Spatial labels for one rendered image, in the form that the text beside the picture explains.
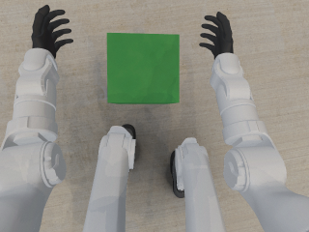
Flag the robot left hand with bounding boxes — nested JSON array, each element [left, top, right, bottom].
[[31, 5, 73, 59]]

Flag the left robot upper arm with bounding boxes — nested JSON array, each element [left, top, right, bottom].
[[0, 141, 67, 232]]

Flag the robot right shin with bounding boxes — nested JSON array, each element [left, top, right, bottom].
[[176, 137, 209, 190]]

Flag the robot right hand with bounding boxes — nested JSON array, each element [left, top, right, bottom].
[[199, 12, 234, 60]]

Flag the robot left forearm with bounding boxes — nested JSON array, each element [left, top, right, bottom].
[[0, 47, 60, 153]]

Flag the right robot upper arm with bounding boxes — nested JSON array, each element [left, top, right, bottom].
[[223, 145, 309, 232]]

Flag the robot right forearm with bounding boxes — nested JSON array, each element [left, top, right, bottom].
[[210, 52, 287, 180]]

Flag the left robot foot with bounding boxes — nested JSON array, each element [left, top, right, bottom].
[[122, 124, 136, 170]]

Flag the carton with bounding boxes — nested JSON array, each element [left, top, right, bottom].
[[106, 32, 180, 104]]

